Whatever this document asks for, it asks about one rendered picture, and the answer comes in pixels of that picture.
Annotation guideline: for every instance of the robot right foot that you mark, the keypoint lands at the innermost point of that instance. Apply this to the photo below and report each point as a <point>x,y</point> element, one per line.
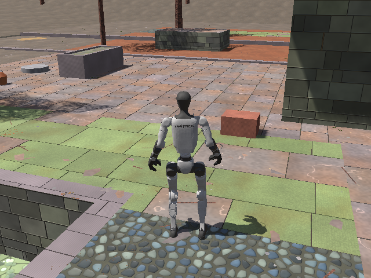
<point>202,233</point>

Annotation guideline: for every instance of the robot right hand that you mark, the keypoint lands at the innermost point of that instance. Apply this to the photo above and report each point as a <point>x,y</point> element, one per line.
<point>212,157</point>

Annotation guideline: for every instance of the right robot forearm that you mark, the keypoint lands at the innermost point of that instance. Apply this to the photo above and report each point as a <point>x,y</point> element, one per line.
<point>215,149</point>

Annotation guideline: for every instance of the robot right upper arm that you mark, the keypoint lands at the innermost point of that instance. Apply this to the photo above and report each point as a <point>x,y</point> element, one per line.
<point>202,121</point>

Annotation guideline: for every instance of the robot left upper arm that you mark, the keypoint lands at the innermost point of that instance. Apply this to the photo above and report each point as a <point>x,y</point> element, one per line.
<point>163,132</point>

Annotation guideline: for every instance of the robot torso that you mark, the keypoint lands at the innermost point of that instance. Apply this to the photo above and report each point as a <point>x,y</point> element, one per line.
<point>185,136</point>

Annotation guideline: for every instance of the left robot forearm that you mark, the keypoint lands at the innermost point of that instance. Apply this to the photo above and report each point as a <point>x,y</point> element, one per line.
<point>155,152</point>

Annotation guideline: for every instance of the robot left hand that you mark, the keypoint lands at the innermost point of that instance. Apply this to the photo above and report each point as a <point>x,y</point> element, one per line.
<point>151,163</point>

